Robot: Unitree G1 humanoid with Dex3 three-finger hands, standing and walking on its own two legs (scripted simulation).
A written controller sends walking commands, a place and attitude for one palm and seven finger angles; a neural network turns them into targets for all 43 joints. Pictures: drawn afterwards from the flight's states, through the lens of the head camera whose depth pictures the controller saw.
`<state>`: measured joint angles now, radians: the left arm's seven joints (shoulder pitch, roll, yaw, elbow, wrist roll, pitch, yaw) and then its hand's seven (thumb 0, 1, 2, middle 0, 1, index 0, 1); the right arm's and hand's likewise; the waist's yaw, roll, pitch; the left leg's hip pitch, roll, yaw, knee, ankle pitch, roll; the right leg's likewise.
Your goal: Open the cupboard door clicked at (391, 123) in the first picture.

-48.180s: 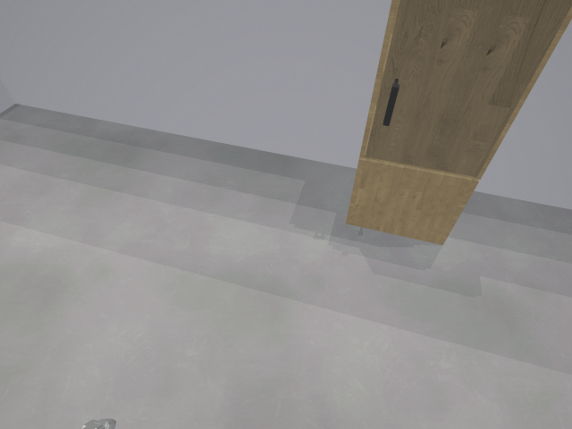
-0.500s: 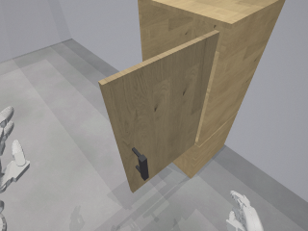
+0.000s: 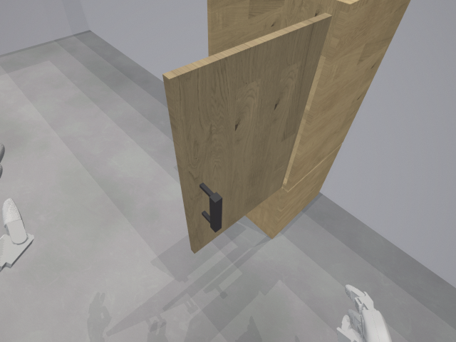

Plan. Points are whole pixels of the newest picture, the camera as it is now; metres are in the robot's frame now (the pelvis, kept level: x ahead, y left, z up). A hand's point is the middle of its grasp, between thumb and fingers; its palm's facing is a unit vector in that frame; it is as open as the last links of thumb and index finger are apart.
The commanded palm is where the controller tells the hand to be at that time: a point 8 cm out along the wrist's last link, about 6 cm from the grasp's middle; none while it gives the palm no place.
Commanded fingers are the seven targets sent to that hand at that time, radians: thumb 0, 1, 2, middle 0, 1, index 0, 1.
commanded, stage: step back with the hand held close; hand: left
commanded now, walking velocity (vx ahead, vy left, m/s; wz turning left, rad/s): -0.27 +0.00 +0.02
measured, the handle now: (210, 207) +0.42 +0.07 -0.09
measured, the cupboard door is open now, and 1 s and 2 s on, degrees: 87 87 87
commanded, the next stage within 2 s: stop stepping back and stand still in 0.64 s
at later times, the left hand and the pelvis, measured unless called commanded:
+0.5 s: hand out of the picture +0.13 +0.28 +0.17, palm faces +0.43 -0.74 -0.52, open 7.4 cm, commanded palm +0.06 +0.31 +0.19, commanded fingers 0.00 0.90 0.90 -0.20 -0.30 -0.20 -0.30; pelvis -0.07 +0.00 +0.01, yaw +3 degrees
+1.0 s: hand out of the picture +0.05 +0.23 +0.17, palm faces +0.35 -0.80 -0.49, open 7.4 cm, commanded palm -0.01 +0.27 +0.19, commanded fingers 0.00 0.90 0.90 -0.20 -0.30 -0.20 -0.30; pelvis -0.16 -0.02 +0.00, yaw -3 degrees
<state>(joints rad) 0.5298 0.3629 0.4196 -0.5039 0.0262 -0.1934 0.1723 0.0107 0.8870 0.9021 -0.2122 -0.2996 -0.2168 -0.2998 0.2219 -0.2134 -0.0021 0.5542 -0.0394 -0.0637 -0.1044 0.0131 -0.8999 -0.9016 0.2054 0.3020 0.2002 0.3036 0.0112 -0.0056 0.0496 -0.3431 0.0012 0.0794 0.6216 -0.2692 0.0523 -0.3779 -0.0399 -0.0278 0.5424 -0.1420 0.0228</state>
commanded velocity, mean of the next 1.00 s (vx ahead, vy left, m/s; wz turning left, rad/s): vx -0.20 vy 0.03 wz -0.01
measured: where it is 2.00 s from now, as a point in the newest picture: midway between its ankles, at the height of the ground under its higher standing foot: outside the picture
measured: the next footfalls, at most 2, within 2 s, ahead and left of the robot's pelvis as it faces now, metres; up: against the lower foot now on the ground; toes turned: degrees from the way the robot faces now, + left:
right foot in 0.74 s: -0.22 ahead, -0.13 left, +0.00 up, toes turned -4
left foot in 0.90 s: -0.09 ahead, +0.07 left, +0.00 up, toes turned -4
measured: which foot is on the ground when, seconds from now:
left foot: down 0.00-0.78, up 0.80-0.88, down 0.90-1.00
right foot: down 0.00-0.40, up 0.42-0.72, down 0.74-1.00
